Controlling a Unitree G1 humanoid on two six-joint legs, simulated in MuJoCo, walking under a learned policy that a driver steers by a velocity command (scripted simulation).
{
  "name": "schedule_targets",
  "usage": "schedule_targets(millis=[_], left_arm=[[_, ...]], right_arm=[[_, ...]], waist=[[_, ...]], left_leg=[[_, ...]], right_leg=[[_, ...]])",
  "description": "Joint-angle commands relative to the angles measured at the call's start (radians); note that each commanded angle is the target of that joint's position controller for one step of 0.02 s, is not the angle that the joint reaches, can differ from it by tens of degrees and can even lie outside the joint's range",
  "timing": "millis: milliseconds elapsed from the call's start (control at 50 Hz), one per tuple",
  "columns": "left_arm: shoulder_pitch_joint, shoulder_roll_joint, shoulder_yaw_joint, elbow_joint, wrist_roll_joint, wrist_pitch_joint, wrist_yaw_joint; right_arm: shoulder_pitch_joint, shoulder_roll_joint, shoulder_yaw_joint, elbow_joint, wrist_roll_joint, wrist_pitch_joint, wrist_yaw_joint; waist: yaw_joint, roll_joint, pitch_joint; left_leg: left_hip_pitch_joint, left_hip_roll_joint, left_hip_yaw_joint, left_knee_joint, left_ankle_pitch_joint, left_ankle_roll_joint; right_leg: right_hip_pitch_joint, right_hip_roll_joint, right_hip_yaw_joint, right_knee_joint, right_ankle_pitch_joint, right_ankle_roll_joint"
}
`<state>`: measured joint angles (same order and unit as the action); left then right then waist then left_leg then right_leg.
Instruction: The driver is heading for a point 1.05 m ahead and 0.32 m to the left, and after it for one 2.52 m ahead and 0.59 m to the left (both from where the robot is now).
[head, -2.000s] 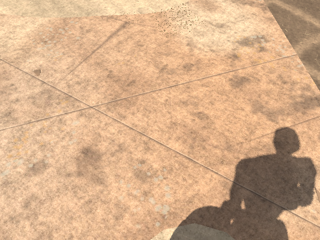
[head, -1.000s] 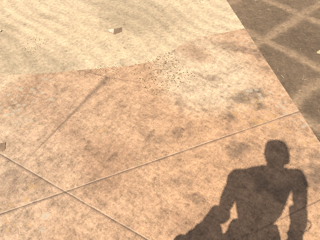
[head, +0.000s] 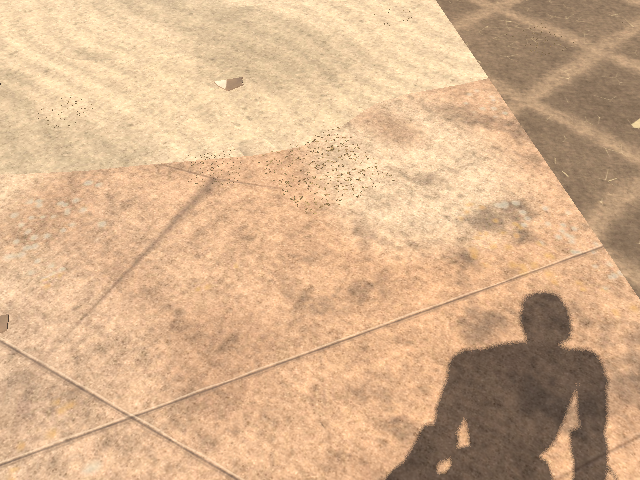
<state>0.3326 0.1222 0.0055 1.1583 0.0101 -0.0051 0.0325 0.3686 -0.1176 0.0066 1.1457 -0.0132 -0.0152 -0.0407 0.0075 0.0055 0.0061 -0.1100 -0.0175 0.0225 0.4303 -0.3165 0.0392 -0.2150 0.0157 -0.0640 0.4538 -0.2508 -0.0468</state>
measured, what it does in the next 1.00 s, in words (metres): walks ahead, turning left: left foot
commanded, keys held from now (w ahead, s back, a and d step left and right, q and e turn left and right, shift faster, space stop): w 0.36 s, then w+q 0.64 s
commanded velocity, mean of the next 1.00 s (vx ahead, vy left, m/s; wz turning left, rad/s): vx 0.42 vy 0.00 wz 0.25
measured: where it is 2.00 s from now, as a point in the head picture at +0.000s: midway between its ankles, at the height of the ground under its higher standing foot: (253, 321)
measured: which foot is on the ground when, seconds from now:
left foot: down 0.00-0.24, up 0.26-0.68, down 0.70-1.00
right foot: down 0.00-0.72, up 0.74-1.00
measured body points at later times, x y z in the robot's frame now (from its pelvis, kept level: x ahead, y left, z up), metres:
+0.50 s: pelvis +0.18 -0.05 +0.00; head +0.20 -0.07 +0.45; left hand +0.08 +0.16 -0.14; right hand +0.28 -0.28 -0.15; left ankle +0.25 +0.07 -0.67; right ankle +0.08 -0.12 -0.74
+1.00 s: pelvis +0.46 +0.00 +0.00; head +0.48 +0.02 +0.45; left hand +0.55 +0.28 -0.12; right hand +0.52 -0.26 -0.13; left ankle +0.41 +0.02 -0.74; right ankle +0.63 -0.15 -0.67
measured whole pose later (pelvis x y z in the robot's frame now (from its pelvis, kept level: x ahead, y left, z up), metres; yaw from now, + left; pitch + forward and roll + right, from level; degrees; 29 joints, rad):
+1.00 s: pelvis +0.46 +0.00 +0.00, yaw +18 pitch +1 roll +0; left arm 0.08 0.22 0.05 0.83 0.04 -0.04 -0.01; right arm 0.38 -0.22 -0.07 0.99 0.00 -0.07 0.00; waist -0.05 -0.02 0.05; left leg -0.10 -0.17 -0.05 0.30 -0.20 0.16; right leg -0.68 -0.14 0.05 0.95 -0.14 0.03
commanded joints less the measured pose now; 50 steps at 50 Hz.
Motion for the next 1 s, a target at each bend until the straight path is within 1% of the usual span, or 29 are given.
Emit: schedule_targets(millis=[20,60,80,100,160,200,220,240,260,280,300,320,340,360,440,520,580,620,660,680,700,720,740,760,800,840,880,920,1000], left_arm=[[0.022,0.073,0.018,-0.045,0.006,-0.001,-0.01],[-0.047,0.033,0.011,-0.09,0.02,-0.018,-0.023],[-0.081,0.045,0.014,-0.114,0.03,-0.029,-0.029],[-0.102,0.07,0.023,-0.134,0.027,-0.039,-0.035],[-0.094,0.084,0.036,-0.167,0.01,-0.066,-0.05],[0.025,0.06,0.04,-0.134,-0.001,-0.075,-0.053],[0.145,0.072,0.053,-0.089,-0.003,-0.076,-0.049],[0.28,0.134,0.075,-0.059,0.009,-0.083,-0.036],[0.415,0.253,0.104,-0.035,0.01,-0.077,-0.028],[0.363,0.197,0.088,-0.033,0.01,-0.062,-0.025],[0.241,0.173,0.077,-0.075,0.015,-0.062,-0.027],[0.165,0.161,0.071,-0.101,0.015,-0.069,-0.03],[0.13,0.148,0.063,-0.113,0.013,-0.077,-0.029],[0.121,0.124,0.053,-0.111,0.009,-0.085,-0.026],[0.214,0.116,0.037,-0.068,0.007,-0.104,-0.014],[0.203,0.103,0.023,-0.071,0.011,-0.11,-0.01],[0.224,0.128,0.022,-0.06,0.006,-0.118,0.0],[0.214,0.16,0.028,-0.06,0.003,-0.122,0.01],[0.182,0.195,0.041,-0.072,0.006,-0.112,0.022],[0.161,0.211,0.047,-0.083,0.007,-0.105,0.021],[0.131,0.223,0.053,-0.102,0.006,-0.102,0.011],[0.129,0.147,0.043,-0.142,0.018,-0.103,-0.004],[0.149,0.125,0.046,-0.203,-0.011,-0.104,-0.024],[0.026,0.173,0.05,-0.236,0.002,-0.115,-0.029],[-0.021,0.174,0.054,-0.256,0.003,-0.126,-0.03],[0.005,0.145,0.051,-0.259,0.031,-0.088,-0.03],[-0.014,0.139,0.052,-0.281,0.039,-0.057,-0.035],[-0.104,0.149,0.053,-0.323,0.039,-0.043,-0.04],[-0.291,0.167,0.054,-0.401,0.032,-0.034,-0.048]], right_arm=[[0.123,-0.104,-0.027,-0.015,-0.001,0.003,0.004],[0.194,-0.149,-0.048,0.001,-0.001,-0.004,0.003],[0.193,-0.163,-0.056,0.001,-0.003,-0.008,0.003],[0.189,-0.163,-0.06,-0.003,-0.008,-0.015,0.005],[0.135,-0.163,-0.066,-0.02,-0.008,-0.036,0.009],[0.062,-0.166,-0.069,-0.041,0.004,-0.043,0.012],[0.042,-0.16,-0.068,-0.051,0.003,-0.049,0.015],[0.014,-0.125,-0.057,-0.072,0.0,-0.061,0.023],[0.024,-0.063,-0.042,-0.12,0.002,-0.071,0.032],[-0.027,-0.135,-0.06,-0.133,-0.03,-0.067,0.04],[-0.06,-0.111,-0.058,-0.145,-0.031,-0.068,0.051],[-0.061,-0.09,-0.053,-0.141,-0.02,-0.074,0.059],[-0.06,-0.088,-0.056,-0.139,-0.018,-0.074,0.066],[-0.049,-0.093,-0.059,-0.136,-0.023,-0.066,0.07],[-0.111,-0.088,-0.063,-0.16,-0.014,-0.034,0.075],[-0.305,-0.068,-0.047,-0.24,-0.006,-0.033,0.079],[-0.387,-0.073,-0.04,-0.281,-0.005,-0.031,0.082],[-0.34,-0.105,-0.051,-0.277,-0.008,-0.033,0.077],[-0.179,-0.146,-0.072,-0.233,-0.011,-0.038,0.069],[-0.053,-0.171,-0.088,-0.192,-0.014,-0.041,0.066],[0.057,-0.208,-0.109,-0.163,-0.027,-0.041,0.061],[0.087,-0.286,-0.131,-0.164,-0.028,-0.037,0.054],[0.054,-0.324,-0.138,-0.181,-0.018,-0.024,0.06],[-0.017,-0.293,-0.131,-0.187,0.0,-0.021,0.058],[-0.106,-0.209,-0.108,-0.202,0.0,-0.031,0.054],[-0.115,-0.188,-0.095,-0.208,0.008,-0.05,0.043],[-0.074,-0.213,-0.096,-0.201,0.014,-0.068,0.039],[-0.029,-0.237,-0.1,-0.202,0.016,-0.069,0.037],[0.078,-0.237,-0.1,-0.205,0.015,-0.058,0.041]], waist=[[-0.029,0.051,0.199],[-0.065,0.15,0.22],[-0.071,0.155,0.231],[-0.069,0.132,0.22],[-0.025,0.109,0.201],[0.049,0.085,0.169],[0.095,0.044,0.131],[0.157,-0.101,0.08],[0.173,-0.367,0.017],[0.124,-0.209,0.08],[0.069,-0.088,0.14],[0.038,-0.033,0.147],[0.013,-0.019,0.139],[-0.004,-0.028,0.126],[-0.009,-0.064,0.107],[0.008,-0.081,0.153],[0.017,-0.09,0.155],[-0.018,-0.099,0.105],[-0.094,-0.124,0.009],[-0.146,-0.131,-0.056],[-0.211,-0.106,-0.099],[-0.179,0.06,-0.164],[-0.113,0.191,-0.244],[-0.102,0.04,-0.108],[-0.023,-0.095,0.027],[0.029,-0.084,0.028],[0.037,-0.046,0.029],[0.015,-0.008,0.046],[-0.059,0.039,0.05]], left_leg=[[-0.159,0.124,-0.203,-0.167,-0.453,0.106],[-0.048,0.259,-0.389,-0.286,-0.506,0.174],[-0.031,0.315,-0.444,-0.316,-0.466,0.205],[-0.008,0.333,-0.457,-0.326,-0.413,0.218],[0.0,0.302,-0.361,-0.281,-0.241,0.192],[-0.147,0.223,-0.229,-0.194,-0.13,0.149],[-0.257,0.172,-0.166,-0.093,-0.05,0.124],[-0.38,0.083,-0.046,0.164,0.027,0.083],[-0.577,-0.038,0.088,0.502,-0.155,0.036],[-0.631,0.009,-0.004,0.687,-0.197,0.056],[-0.653,0.062,-0.037,0.741,-0.098,0.068],[-0.622,0.088,-0.047,0.729,-0.007,0.067],[-0.593,0.103,-0.043,0.7,0.044,0.061],[-0.57,0.11,-0.032,0.672,0.072,0.048],[-0.619,0.078,0.011,0.637,0.137,0.032],[-0.577,0.038,0.061,0.395,0.255,0.038],[-0.462,0.007,0.133,0.229,0.291,0.067],[-0.372,-0.039,0.164,0.199,0.263,0.107],[-0.22,-0.088,0.171,0.199,0.186,0.154],[-0.093,-0.098,0.15,0.158,0.174,0.183],[0.069,-0.059,0.07,0.071,0.135,0.221],[0.233,0.192,-0.265,0.066,0.102,0.29],[0.409,0.361,-0.809,-0.119,0.005,0.458],[0.311,0.331,-0.707,-0.194,-0.087,0.399],[0.056,0.27,-0.508,-0.236,0.125,0.313],[-0.078,0.193,-0.371,-0.237,0.311,0.276],[-0.11,0.15,-0.305,-0.236,0.413,0.266],[-0.109,0.122,-0.281,-0.247,0.441,0.24],[0.002,0.105,-0.298,-0.228,0.508,0.173]], right_leg=[[-0.158,-0.034,0.083,-0.004,-0.371,-0.043],[-0.295,0.007,-0.014,0.178,-0.196,-0.025],[-0.334,-0.022,-0.014,0.243,-0.144,-0.027],[-0.367,-0.039,0.003,0.287,-0.16,-0.03],[-0.313,-0.061,0.016,0.221,-0.164,-0.035],[-0.028,-0.002,-0.047,0.057,-0.045,-0.035],[0.181,0.029,-0.046,0.008,-0.029,-0.033],[0.36,-0.102,0.145,-0.107,-0.135,-0.055],[0.473,-0.359,0.595,-0.287,-0.349,-0.153],[0.366,-0.398,0.685,-0.311,-0.377,-0.185],[0.277,-0.377,0.591,-0.304,-0.346,-0.176],[0.219,-0.336,0.494,-0.318,-0.235,-0.161],[0.191,-0.302,0.416,-0.331,-0.145,-0.147],[0.187,-0.268,0.344,-0.335,-0.04,-0.131],[0.245,-0.229,0.13,-0.306,0.388,-0.095],[0.177,-0.19,-0.01,-0.324,0.524,-0.064],[0.192,-0.211,-0.066,-0.309,0.69,-0.056],[0.258,-0.228,-0.102,-0.197,0.981,-0.042],[0.29,-0.247,-0.126,0.043,1.167,-0.036],[0.266,-0.253,-0.122,0.224,1.119,-0.04],[0.145,-0.225,-0.137,0.473,0.908,-0.04],[-0.081,-0.115,-0.139,0.831,0.139,-0.031],[-0.421,0.059,0.032,1.091,-0.283,-0.007],[-0.54,-0.028,0.122,1.054,-0.159,-0.027],[-0.457,-0.097,0.112,0.887,-0.029,-0.015],[-0.338,-0.127,0.116,0.782,-0.038,0.023],[-0.333,-0.132,0.093,0.701,-0.035,0.053],[-0.386,-0.135,0.07,0.611,0.042,0.078],[-0.495,-0.114,0.055,0.435,0.195,0.095]])
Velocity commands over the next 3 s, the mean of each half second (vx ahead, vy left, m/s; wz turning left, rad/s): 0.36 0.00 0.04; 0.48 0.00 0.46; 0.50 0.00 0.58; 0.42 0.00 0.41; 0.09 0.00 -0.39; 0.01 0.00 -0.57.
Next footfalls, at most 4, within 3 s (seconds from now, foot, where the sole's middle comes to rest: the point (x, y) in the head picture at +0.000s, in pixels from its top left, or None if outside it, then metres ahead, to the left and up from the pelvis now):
0.70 left None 0.45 0.03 -0.78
1.26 right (342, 358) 0.84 -0.01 -0.78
1.80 left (205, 332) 0.91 0.33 -0.78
2.34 right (236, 278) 1.09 0.27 -0.78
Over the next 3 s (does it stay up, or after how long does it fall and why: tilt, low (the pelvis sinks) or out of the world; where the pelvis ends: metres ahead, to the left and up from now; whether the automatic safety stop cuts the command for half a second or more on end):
stays up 0.96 0.33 0.00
